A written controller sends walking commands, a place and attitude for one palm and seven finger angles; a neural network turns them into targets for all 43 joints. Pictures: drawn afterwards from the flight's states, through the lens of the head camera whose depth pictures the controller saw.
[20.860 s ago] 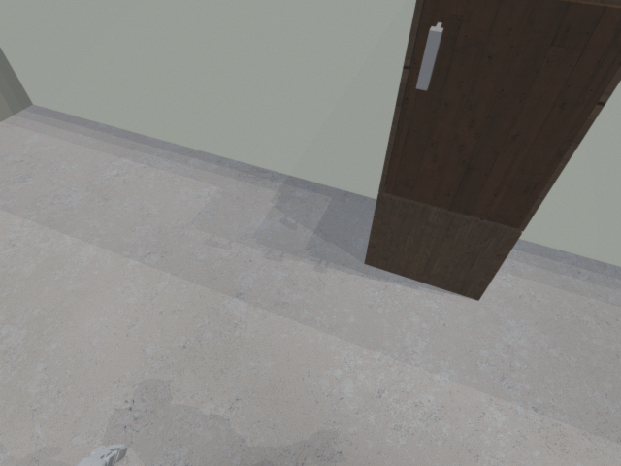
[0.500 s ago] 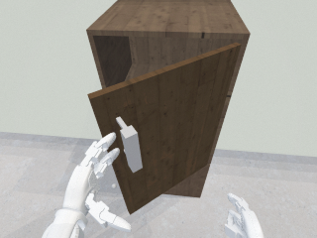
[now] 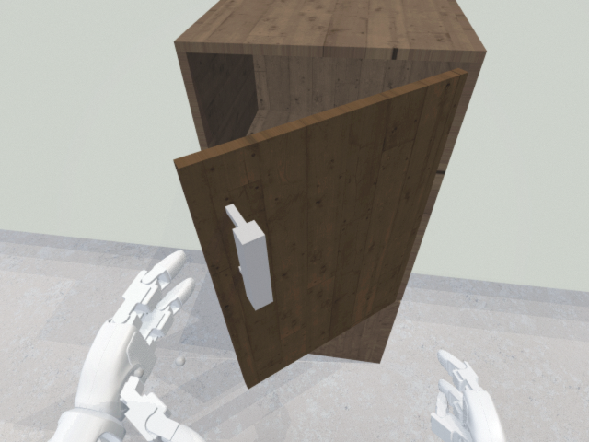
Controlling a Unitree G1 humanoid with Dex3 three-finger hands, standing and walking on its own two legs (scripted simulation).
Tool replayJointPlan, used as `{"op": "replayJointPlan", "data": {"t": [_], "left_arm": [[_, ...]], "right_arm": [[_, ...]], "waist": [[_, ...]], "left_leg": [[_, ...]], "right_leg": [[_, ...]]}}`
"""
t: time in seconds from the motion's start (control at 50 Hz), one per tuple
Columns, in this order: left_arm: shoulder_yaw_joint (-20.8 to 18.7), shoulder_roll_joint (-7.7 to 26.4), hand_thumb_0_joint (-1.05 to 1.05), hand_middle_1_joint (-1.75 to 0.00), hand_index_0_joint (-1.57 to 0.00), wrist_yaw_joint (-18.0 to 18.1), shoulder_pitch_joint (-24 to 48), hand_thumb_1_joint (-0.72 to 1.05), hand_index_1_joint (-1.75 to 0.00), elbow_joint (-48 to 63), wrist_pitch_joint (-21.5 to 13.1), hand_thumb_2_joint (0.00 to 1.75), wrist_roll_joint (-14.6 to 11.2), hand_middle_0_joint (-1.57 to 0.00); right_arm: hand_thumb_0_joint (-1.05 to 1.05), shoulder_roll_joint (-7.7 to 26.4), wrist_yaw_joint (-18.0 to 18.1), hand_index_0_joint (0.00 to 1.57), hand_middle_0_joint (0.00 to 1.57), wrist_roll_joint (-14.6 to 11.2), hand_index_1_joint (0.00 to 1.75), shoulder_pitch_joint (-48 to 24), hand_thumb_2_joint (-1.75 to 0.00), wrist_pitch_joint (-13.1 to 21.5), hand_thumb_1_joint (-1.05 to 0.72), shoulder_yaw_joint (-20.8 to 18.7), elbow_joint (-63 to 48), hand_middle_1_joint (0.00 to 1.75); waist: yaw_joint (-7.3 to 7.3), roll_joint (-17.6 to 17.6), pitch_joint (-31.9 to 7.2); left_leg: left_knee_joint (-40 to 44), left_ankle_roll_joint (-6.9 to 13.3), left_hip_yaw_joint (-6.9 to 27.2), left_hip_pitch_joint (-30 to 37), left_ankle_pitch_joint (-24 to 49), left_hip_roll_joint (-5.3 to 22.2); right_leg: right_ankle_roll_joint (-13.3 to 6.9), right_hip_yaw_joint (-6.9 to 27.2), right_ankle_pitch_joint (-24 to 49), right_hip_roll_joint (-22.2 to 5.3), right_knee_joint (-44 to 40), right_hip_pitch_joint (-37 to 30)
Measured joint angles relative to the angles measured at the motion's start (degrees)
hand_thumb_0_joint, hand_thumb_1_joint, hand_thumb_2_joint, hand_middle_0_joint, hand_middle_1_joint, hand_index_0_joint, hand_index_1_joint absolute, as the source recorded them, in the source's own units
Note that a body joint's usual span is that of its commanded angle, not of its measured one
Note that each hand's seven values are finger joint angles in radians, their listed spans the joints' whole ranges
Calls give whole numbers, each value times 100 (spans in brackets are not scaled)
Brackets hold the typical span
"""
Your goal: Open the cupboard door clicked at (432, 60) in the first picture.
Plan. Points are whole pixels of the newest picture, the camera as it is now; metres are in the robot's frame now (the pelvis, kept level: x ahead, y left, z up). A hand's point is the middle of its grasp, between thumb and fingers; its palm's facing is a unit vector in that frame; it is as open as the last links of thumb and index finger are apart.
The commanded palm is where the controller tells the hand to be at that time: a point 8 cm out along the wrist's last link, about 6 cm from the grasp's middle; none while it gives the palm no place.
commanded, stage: draw the hand back to the body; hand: left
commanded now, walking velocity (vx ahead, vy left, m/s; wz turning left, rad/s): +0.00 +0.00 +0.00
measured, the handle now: (246, 256) +0.31 +0.09 +0.13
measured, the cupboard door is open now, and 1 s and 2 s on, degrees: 39 39 39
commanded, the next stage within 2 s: step back with the hand held close in 1.52 s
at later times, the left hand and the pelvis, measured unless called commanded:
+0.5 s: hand (119, 344) +0.18 +0.20 +0.15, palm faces +0.04 -0.98 -0.19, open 16.0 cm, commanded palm +0.14 +0.25 +0.16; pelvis +0.00 +0.02 +0.01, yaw +0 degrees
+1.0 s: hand (67, 301) +0.21 +0.26 +0.17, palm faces +0.37 -0.84 -0.39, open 10.8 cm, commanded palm +0.16 +0.30 +0.19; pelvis +0.02 +0.02 +0.02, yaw -2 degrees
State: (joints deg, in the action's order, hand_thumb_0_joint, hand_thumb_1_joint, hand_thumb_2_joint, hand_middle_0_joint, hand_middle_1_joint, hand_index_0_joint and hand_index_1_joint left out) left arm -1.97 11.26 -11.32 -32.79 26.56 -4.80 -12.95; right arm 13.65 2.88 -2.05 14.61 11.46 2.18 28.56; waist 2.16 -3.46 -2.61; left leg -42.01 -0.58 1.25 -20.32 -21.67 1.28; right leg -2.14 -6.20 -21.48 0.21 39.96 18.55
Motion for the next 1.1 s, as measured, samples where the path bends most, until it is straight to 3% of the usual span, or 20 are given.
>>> {"op": "replayJointPlan", "data": {"t": [0.1,0.26,0.46,0.5,0.56,0.68,0.84,1.1], "left_arm": [[-113,130,-1,-30,-15,78,78,-50,-30,81,183,30,51,-15],[-590,286,-1,-30,-15,-46,210,-50,-30,26,536,30,-202,-15],[-823,419,-1,-30,-15,-271,340,-47,-30,94,742,31,-316,-15],[-734,535,-1,-30,-15,186,303,-44,-30,207,650,33,103,-16],[-717,537,-1,-30,-16,895,144,-37,-30,289,456,36,525,-16],[-746,515,-1,-30,-16,1580,63,-20,-30,174,293,43,949,-17],[-987,640,0,-30,-18,1829,189,7,-30,53,140,55,1077,-18],[-1474,782,1,-30,-19,1814,441,52,-30,-256,73,74,1027,-20]], "right_arm": [[1,-100,8,20,20,-6,30,36,-90,18,-90,50,25,30],[1,-86,91,20,20,-61,30,37,-90,28,-90,147,134,30],[1,9,113,20,20,-97,30,-38,-90,267,-90,152,224,30],[1,-18,162,20,20,-17,30,-82,-90,242,-90,142,238,30],[1,-104,200,20,20,68,30,-164,-90,130,-90,132,246,30],[1,-158,200,20,20,172,30,-189,-90,-59,-90,121,373,30],[1,-154,172,20,20,216,30,-214,-90,-243,-90,93,665,30],[1,-102,127,20,20,202,30,-357,-90,-517,-90,-53,724,30]], "waist": [[-14,29,-63],[34,-8,-47],[71,18,-24],[107,31,27],[96,70,126],[169,95,338],[198,33,392],[177,9,382]], "left_leg": [[65,23,-61,69,26,-20],[175,60,-56,232,80,-23],[368,113,-54,407,174,-67],[460,118,-90,518,203,-63],[652,119,-133,659,289,-53],[1025,140,-177,922,460,-80],[1415,168,-217,1255,579,-140],[1727,126,-284,1535,638,-106]], "right_leg": [[21,60,22,-21,-19,-29],[63,57,125,-15,-222,-239],[117,54,257,-46,-484,-453],[123,90,296,-40,-571,-547],[129,133,399,-24,-764,-672],[148,175,575,-38,-1122,-917],[183,215,660,-85,-1432,-1205],[153,284,697,-41,-1657,-1415]]}}
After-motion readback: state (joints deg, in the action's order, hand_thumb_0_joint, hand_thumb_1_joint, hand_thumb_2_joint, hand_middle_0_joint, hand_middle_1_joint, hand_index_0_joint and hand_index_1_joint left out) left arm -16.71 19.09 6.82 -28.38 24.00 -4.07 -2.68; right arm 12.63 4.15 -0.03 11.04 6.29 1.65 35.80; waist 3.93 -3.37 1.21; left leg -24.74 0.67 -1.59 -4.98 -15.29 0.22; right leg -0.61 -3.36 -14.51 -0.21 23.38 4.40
